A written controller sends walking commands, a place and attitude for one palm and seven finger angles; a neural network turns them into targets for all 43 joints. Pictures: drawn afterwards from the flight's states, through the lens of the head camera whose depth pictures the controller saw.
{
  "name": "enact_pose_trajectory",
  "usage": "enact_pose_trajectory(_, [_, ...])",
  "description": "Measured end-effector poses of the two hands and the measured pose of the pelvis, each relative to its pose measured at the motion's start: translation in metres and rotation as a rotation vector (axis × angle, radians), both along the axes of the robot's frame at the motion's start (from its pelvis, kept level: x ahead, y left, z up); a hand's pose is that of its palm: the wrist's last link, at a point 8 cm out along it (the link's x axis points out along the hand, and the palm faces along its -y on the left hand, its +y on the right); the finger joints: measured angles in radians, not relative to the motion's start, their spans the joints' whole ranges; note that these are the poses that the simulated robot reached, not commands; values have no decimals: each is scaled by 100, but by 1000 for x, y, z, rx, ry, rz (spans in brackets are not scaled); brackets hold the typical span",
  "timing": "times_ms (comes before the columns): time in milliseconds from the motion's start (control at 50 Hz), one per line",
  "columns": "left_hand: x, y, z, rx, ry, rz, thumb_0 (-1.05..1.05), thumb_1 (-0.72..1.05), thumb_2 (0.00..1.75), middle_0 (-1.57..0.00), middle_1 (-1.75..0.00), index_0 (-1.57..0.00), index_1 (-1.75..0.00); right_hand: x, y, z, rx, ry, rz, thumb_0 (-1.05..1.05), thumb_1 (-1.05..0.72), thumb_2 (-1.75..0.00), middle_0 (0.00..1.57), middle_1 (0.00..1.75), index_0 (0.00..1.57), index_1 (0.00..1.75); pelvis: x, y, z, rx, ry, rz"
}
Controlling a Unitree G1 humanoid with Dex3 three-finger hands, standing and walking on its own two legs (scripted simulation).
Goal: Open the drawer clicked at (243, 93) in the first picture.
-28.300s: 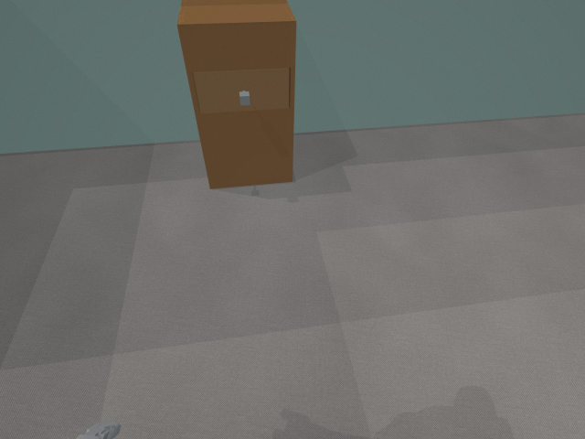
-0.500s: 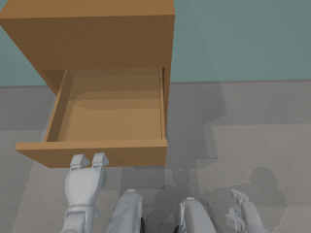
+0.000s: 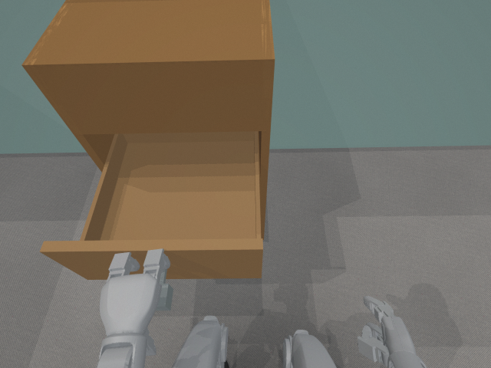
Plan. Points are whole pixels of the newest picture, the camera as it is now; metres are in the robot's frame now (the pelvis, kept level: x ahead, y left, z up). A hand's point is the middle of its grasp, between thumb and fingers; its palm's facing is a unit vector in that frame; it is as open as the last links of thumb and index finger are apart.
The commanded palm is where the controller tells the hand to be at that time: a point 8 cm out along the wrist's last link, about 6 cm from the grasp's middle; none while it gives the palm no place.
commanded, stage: lift the hand off the handle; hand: left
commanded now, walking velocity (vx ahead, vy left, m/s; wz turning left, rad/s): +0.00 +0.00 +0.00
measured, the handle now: (160, 286) +0.27 +0.19 -0.12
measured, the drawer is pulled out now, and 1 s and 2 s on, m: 0.27 0.27 0.27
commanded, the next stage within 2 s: draw the hand back to the body in 1.52 s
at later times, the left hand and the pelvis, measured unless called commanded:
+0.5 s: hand (136, 297) +0.23 +0.20 -0.03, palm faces -0.03 -0.09 -1.00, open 13.6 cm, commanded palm +0.21 +0.19 +0.03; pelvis +0.01 +0.00 +0.02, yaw +0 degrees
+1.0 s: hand (126, 289) +0.23 +0.20 +0.01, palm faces -0.02 -0.11 -0.99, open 13.8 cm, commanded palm +0.21 +0.20 +0.06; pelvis +0.02 +0.00 +0.05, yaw +0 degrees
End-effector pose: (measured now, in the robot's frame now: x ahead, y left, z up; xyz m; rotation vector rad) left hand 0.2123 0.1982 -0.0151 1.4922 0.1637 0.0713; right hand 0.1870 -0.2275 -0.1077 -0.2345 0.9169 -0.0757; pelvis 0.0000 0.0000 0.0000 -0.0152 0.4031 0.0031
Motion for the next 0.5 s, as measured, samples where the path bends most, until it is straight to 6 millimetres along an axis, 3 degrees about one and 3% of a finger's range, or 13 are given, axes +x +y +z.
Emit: enact_pose_trajectory(500, [-1,2,41,-15,-21,19,0,-49,30,-31,-120,-36,-122,1,-9,27,13,-9,-17,1,-91,-90,20,30,20,30,12,-2,24,7,-49,-2])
